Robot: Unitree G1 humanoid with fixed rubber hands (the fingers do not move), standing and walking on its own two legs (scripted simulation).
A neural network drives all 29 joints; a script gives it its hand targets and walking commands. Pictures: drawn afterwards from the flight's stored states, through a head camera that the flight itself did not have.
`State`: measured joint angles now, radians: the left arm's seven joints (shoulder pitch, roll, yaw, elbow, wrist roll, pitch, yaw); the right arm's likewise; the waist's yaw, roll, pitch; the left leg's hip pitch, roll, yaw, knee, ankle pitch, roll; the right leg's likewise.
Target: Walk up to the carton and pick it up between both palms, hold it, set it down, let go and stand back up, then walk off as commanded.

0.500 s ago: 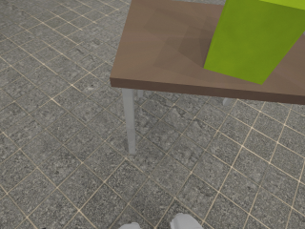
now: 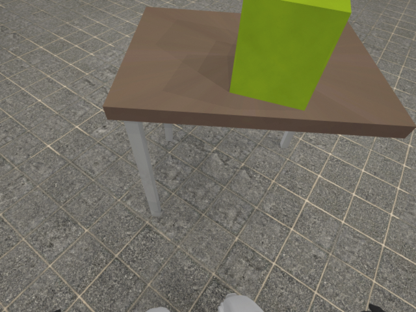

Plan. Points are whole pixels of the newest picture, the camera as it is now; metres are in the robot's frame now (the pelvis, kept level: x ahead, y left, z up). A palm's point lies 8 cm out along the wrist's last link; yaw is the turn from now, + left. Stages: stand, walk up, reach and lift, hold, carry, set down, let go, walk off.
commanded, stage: walk off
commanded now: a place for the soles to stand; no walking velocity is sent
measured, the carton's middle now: (283, 40) +0.73 -0.19 +0.14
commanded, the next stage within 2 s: stand in 0.58 s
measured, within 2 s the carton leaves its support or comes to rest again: neither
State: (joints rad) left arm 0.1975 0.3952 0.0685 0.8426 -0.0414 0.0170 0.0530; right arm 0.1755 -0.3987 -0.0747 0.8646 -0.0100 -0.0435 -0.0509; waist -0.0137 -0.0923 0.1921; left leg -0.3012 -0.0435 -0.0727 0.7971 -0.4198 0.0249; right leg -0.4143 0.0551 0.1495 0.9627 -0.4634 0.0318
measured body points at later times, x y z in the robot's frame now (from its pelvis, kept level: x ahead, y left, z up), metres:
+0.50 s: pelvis -0.10 -0.04 +0.02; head -0.05 -0.07 +0.46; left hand +0.00 +0.29 -0.07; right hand -0.01 -0.36 -0.12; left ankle -0.08 +0.11 -0.65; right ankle +0.05 -0.12 -0.70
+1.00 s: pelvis -0.26 +0.05 +0.03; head -0.24 +0.11 +0.48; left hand -0.17 +0.36 -0.12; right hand -0.17 -0.29 -0.03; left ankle -0.13 +0.11 -0.70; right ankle -0.27 -0.12 -0.62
